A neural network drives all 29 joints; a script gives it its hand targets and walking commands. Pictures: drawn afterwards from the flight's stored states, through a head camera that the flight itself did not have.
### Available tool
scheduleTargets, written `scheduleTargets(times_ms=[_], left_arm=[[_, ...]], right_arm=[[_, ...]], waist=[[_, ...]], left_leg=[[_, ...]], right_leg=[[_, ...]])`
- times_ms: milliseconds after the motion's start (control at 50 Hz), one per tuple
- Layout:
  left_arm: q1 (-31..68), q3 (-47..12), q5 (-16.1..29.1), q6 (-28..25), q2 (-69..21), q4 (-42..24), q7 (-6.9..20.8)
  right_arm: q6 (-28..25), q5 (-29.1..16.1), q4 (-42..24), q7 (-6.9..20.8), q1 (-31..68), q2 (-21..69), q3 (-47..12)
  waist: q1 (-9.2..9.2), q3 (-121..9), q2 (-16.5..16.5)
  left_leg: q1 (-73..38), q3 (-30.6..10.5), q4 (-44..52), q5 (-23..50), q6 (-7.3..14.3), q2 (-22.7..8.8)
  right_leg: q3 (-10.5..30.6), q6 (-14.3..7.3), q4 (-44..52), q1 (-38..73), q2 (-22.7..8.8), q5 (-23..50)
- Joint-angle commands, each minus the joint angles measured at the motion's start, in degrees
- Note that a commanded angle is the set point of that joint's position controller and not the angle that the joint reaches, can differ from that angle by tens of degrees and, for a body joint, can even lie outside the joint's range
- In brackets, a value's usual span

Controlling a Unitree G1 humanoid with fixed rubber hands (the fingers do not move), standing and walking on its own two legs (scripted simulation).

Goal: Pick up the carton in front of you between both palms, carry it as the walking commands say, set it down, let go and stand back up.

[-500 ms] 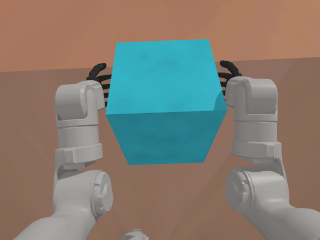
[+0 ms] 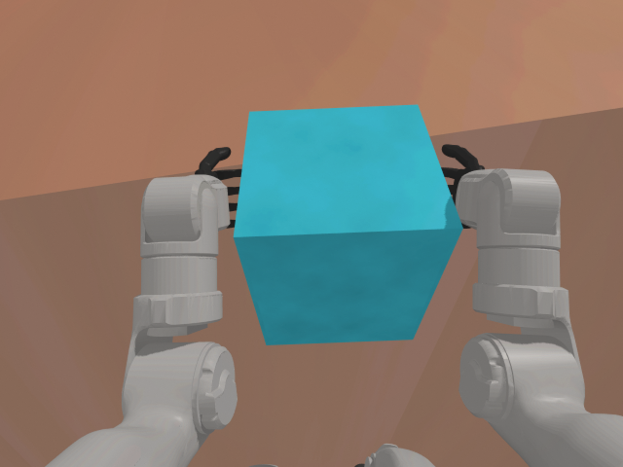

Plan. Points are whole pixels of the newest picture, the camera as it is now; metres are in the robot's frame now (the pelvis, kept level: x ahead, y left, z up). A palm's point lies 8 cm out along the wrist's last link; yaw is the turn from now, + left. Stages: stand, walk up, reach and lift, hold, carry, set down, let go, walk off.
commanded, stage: carry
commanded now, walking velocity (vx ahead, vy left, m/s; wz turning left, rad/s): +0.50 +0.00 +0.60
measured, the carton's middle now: (336, 233) +0.39 +0.01 +0.06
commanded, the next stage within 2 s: none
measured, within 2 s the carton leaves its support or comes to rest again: neither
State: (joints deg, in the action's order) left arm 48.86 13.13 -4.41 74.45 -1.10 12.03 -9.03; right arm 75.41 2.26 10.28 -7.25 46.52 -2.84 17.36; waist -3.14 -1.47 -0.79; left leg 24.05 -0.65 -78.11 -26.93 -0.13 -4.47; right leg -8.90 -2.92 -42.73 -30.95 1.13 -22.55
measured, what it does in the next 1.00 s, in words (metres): climbs, turning left: left foot 0.04 m higher, then right foot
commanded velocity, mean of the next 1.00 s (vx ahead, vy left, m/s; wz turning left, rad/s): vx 0.50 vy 0.00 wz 0.32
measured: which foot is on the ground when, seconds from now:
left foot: up 0.00-0.30, down 0.32-0.72, up 0.74-1.00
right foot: down 0.00-0.34, up 0.36-0.70, down 0.72-1.00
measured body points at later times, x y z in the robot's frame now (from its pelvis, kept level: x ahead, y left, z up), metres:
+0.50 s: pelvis +0.34 +0.05 +0.05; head +0.37 +0.06 +0.50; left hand +0.70 +0.25 +0.19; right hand +0.75 -0.05 +0.19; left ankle +0.37 +0.12 -0.67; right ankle +0.33 -0.09 -0.56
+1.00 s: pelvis +0.63 +0.06 +0.09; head +0.66 +0.06 +0.54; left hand +0.92 +0.36 +0.26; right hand +1.05 +0.09 +0.25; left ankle +0.63 +0.18 -0.58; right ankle +0.65 -0.02 -0.64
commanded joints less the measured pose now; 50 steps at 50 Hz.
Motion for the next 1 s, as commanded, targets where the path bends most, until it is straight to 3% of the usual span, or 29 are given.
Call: scheduleTargets(times_ms=[0,80,180,240,260,280,300,340,360,380,400,420,440,540,560,600,640,660,680,700,720,740,760,800,840,880,920,960,980], left_arm=[[43.6,-33.0,29.2,-1.7,-65.3,-14.4,13.5],[47.1,-37.6,30.0,-2.4,-62.4,-26.6,13.9],[37.5,-33.8,27.5,-0.1,-54.6,-16.2,14.7],[34.9,-32.9,24.7,0.8,-53.6,-9.0,15.3],[39.1,-34.2,25.5,0.8,-52.9,-10.3,15.3],[36.8,-32.0,23.9,0.7,-54.8,-7.7,15.7],[35.8,-30.8,22.2,0.9,-54.4,-5.1,15.4],[37.1,-29.4,20.5,0.4,-56.8,-3.1,14.6],[35.5,-28.9,19.7,0.0,-57.7,-3.0,14.3],[43.4,-29.7,19.4,-1.3,-57.9,-11.6,13.1],[42.5,-28.0,18.2,-0.8,-56.4,-8.6,12.3],[45.1,-27.5,16.5,-1.5,-53.8,-11.2,11.1],[43.7,-29.8,17.4,-1.6,-57.0,-11.9,10.2],[40.3,-30.0,21.2,0.1,-55.9,-15.4,10.5],[38.3,-31.0,20.2,0.8,-55.5,-12.1,10.5],[37.3,-31.1,21.7,1.3,-56.2,-11.7,11.5],[33.8,-30.3,20.6,3.2,-55.3,-2.4,12.8],[35.2,-30.4,21.3,2.2,-55.4,-3.7,14.0],[36.9,-31.4,22.1,1.4,-56.3,-2.1,14.8],[34.5,-29.7,22.6,0.6,-55.6,-1.4,15.6],[36.1,-30.1,24.0,0.0,-59.1,1.1,16.0],[35.2,-29.4,24.9,-0.1,-62.6,2.8,16.8],[45.3,-33.4,29.9,-1.9,-64.5,-9.0,17.1],[48.4,-34.6,31.8,-2.4,-64.7,-9.8,17.1],[47.2,-35.0,33.9,-3.0,-67.1,-12.1,16.8],[42.2,-32.3,31.4,-2.4,-63.7,-11.3,16.0],[45.6,-32.6,31.4,-2.2,-60.2,-18.4,15.8],[38.3,-32.1,29.4,-0.3,-59.4,-7.1,15.3],[42.7,-33.9,28.8,-0.7,-59.0,-14.4,15.0]], right_arm=[[-1.6,-22.4,-10.7,12.3,45.6,63.5,-32.9],[-2.5,-21.7,-14.7,11.2,44.2,62.7,-36.9],[-0.1,-19.7,-10.1,9.7,40.0,57.2,-39.0],[0.4,-19.8,-5.0,10.3,40.5,58.1,-36.7],[0.0,-19.6,-5.5,11.3,38.9,58.6,-36.2],[0.0,-19.8,-1.8,11.8,38.8,57.6,-36.3],[-0.3,-19.8,3.9,12.8,35.0,60.5,-35.0],[-1.0,-23.8,0.1,14.3,43.1,63.8,-36.1],[-1.4,-26.2,-6.0,15.0,47.9,66.4,-38.0],[-2.0,-30.8,-7.8,15.8,52.2,70.8,-39.6],[-2.7,-33.8,-12.3,16.3,58.9,69.9,-40.9],[-1.8,-33.5,-5.0,16.8,54.6,70.2,-38.9],[-2.4,-32.2,-6.7,16.3,52.6,70.7,-37.4],[-1.3,-30.0,-11.4,13.5,48.8,66.4,-36.1],[-1.1,-26.8,-12.7,13.2,47.2,62.6,-34.2],[-0.5,-25.7,-12.3,12.6,45.4,62.5,-36.6],[0.6,-21.3,-3.0,12.3,38.0,59.7,-33.8],[0.8,-20.2,-1.0,12.8,36.3,61.2,-33.3],[0.1,-18.4,1.1,13.1,35.5,59.3,-32.6],[-0.2,-19.6,-2.3,13.3,37.2,62.8,-33.7],[-1.0,-20.2,-3.0,13.1,41.9,59.9,-34.2],[-1.9,-20.1,-4.5,12.5,43.1,60.0,-33.5],[-2.2,-20.6,-6.2,12.2,43.2,63.5,-33.5],[-2.8,-18.0,-4.6,11.3,42.8,63.3,-32.2],[-4.0,-18.0,-15.3,9.6,47.1,61.7,-32.8],[-2.5,-18.0,-9.4,8.8,41.9,60.7,-34.4],[-1.5,-18.0,-8.2,8.8,39.8,61.2,-34.1],[-0.7,-16.9,-7.0,8.9,40.0,56.5,-34.0],[-0.4,-16.2,-5.7,9.4,37.5,58.1,-33.9]], waist=[[-0.23,-28.5,7.1],[-2.17,-29.0,6.4],[-1.92,-21.7,14.4],[7.93,-28.0,11.6],[14.05,-32.9,7.0],[11.91,-31.4,-9.5],[11.70,-33.0,-18.8],[7.72,-29.5,-3.5],[6.51,-26.6,2.8],[6.12,-26.3,3.5],[5.12,-26.3,0.7],[5.10,-26.3,-1.1],[5.37,-29.3,-6.9],[8.61,-27.9,-4.7],[7.52,-26.3,-9.6],[7.54,-25.6,-4.4],[2.59,-27.1,-8.2],[-0.39,-28.4,-4.8],[-3.11,-32.1,6.4],[0.36,-35.7,26.9],[-1.16,-33.9,19.5],[-0.58,-30.6,12.3],[-2.95,-30.3,7.7],[-1.67,-28.2,2.8],[-2.00,-28.8,4.8],[-1.05,-25.1,10.3],[-0.87,-27.5,10.9],[-2.13,-25.5,9.9],[-1.57,-26.4,8.9]], left_leg=[[25.0,-1.6,-4.3,1.6,2.6,-0.4],[28.6,2.5,1.9,3.0,2.8,1.0],[20.5,8.6,25.4,12.7,4.0,2.8],[-5.4,18.9,39.6,10.3,6.8,13.6],[-23.4,6.0,44.0,14.5,9.8,8.7],[-39.4,-16.5,45.1,35.5,17.9,-1.3],[-44.5,-39.2,50.5,54.8,25.9,-8.0],[-35.8,-38.7,46.8,45.9,21.5,-9.8],[-31.1,-30.6,47.5,37.4,18.1,-5.4],[-29.7,-24.2,49.1,37.8,15.9,-4.6],[-23.6,-20.9,49.6,34.6,14.4,-3.7],[-24.0,-19.5,49.8,35.2,12.6,-3.8],[-26.9,-19.3,48.9,38.0,14.1,-3.2],[-24.6,-18.9,50.2,36.6,16.0,-4.5],[-26.0,-16.6,50.0,34.7,15.6,-2.8],[-18.7,-13.0,51.5,33.7,14.7,-2.9],[-15.4,-7.3,46.1,39.5,11.0,-0.9],[-11.1,-2.1,34.9,45.1,8.3,2.1],[1.3,-1.6,21.3,32.7,4.5,5.4],[11.2,0.0,11.7,2.5,1.8,12.3],[19.7,-3.4,4.8,-2.7,2.5,12.0],[21.1,-1.4,-0.1,-1.1,3.4,10.2],[21.9,-2.6,2.8,-1.8,3.2,6.9],[20.2,-1.3,10.9,0.3,2.9,5.9],[19.5,0.6,11.8,1.3,3.4,6.0],[19.8,1.9,16.1,4.6,3.6,4.6],[19.6,3.0,23.5,3.0,3.0,5.5],[16.7,3.9,30.6,3.9,3.0,3.9],[14.3,5.2,34.1,7.4,2.8,5.0]], right_leg=[[24.5,-8.6,16.9,39.3,-19.1,18.6],[16.6,-8.0,16.8,43.9,-17.8,23.1],[3.1,-3.4,19.8,38.8,-13.6,38.1],[-4.9,-0.2,-4.8,35.1,-12.1,76.6],[-0.5,1.9,-19.5,21.9,-12.0,60.2],[1.1,4.6,-34.6,-1.7,-2.1,15.2],[5.5,6.5,-50.9,-14.2,7.6,-6.5],[13.7,2.4,-51.9,-18.5,-0.7,-4.1],[13.2,2.3,-46.1,-16.1,-2.1,-0.8],[11.4,2.7,-40.6,-15.6,-1.9,-3.4],[11.1,3.0,-37.0,-11.1,-2.8,-3.5],[9.7,3.0,-33.7,-11.5,-3.7,-2.9],[9.3,3.1,-30.6,-11.5,-3.1,-1.7],[8.7,3.5,-12.8,-10.2,-4.1,2.4],[7.6,4.3,-9.0,-11.1,-3.7,5.2],[4.5,3.4,0.4,-1.7,-2.6,9.8],[1.0,2.9,6.4,11.3,0.0,12.9],[-0.5,2.0,9.7,21.6,1.8,12.6],[19.0,-2.1,14.5,35.5,-8.6,1.2],[47.5,-8.3,22.1,40.6,-23.3,7.3],[48.9,-11.1,20.3,46.8,-20.6,10.2],[45.9,-9.9,21.0,41.6,-20.7,10.1],[40.2,-11.3,17.8,41.1,-19.2,15.9],[31.3,-9.8,18.8,36.5,-17.2,15.1],[26.1,-8.9,19.1,36.3,-16.0,14.5],[22.9,-9.1,22.4,35.0,-15.2,13.7],[21.8,-9.7,21.1,40.2,-14.3,18.9],[19.5,-9.1,22.5,37.4,-15.0,18.4],[16.1,-8.0,21.1,37.0,-14.8,21.0]])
